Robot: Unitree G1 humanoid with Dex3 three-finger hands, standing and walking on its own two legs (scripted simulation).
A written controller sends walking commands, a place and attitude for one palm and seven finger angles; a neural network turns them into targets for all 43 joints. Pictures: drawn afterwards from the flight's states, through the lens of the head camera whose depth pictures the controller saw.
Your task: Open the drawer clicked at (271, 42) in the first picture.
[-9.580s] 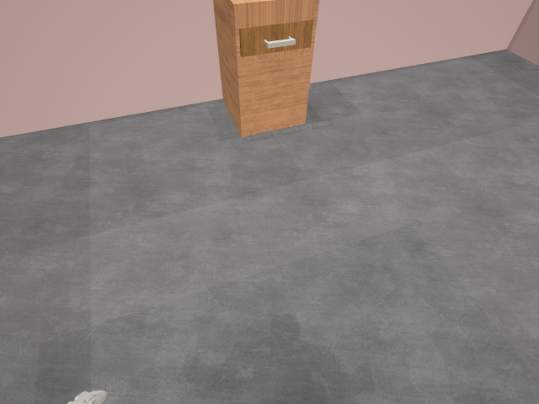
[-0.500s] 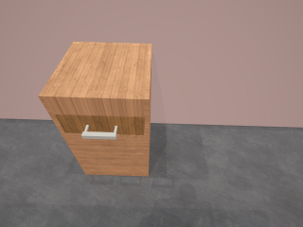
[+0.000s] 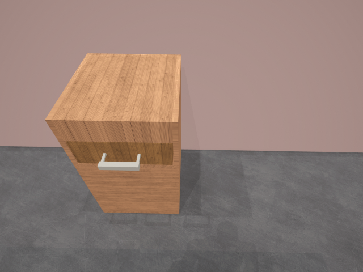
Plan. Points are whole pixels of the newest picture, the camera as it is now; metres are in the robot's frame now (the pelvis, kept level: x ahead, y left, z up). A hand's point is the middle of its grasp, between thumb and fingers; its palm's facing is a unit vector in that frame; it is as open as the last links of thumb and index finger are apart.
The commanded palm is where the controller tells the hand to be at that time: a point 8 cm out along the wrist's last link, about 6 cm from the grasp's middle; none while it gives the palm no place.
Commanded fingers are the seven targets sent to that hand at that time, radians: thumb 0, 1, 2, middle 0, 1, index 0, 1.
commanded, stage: raise the hand with hooked fingers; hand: left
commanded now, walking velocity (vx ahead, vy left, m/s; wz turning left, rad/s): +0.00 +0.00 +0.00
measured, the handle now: (120, 161) +0.52 +0.27 -0.21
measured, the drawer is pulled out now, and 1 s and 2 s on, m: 0.00 0.00 0.00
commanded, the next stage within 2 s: move the hooked fingers above the handle in 1.96 s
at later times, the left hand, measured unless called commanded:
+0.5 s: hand out of the picture +0.13 +0.19 -0.07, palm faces -0.01 -0.14 -0.99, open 8.6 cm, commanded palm +0.13 +0.22 -0.01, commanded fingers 0.00 0.36 0.67 -0.24 -0.64 -0.24 -0.64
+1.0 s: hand (71, 238) +0.19 +0.25 -0.01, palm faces +0.04 -0.11 -0.99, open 11.6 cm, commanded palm +0.17 +0.25 +0.05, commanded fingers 0.00 -0.22 0.42 -0.28 -1.02 -0.28 -1.02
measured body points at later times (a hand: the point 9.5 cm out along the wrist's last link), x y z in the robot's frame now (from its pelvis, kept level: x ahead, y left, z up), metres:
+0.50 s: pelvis -0.06 +0.00 -0.05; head -0.04 -0.03 +0.40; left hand +0.12 +0.20 -0.02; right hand +0.19 -0.23 -0.11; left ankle -0.03 +0.15 -0.74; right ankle -0.07 -0.08 -0.74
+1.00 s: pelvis -0.07 +0.03 -0.02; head -0.05 +0.00 +0.42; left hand +0.18 +0.25 +0.05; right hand +0.09 -0.21 -0.14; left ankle -0.03 +0.15 -0.74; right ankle -0.07 -0.08 -0.74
